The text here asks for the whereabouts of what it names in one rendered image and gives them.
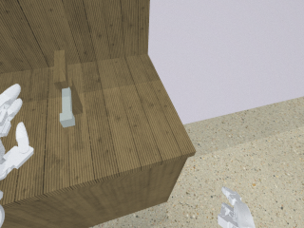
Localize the left robot hand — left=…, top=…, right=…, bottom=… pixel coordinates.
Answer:
left=0, top=84, right=34, bottom=181

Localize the right robot hand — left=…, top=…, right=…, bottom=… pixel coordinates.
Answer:
left=218, top=186, right=256, bottom=228

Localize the counter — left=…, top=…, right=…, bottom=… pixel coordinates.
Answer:
left=0, top=0, right=197, bottom=228

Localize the tap lever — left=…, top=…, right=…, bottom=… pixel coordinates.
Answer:
left=59, top=87, right=75, bottom=128

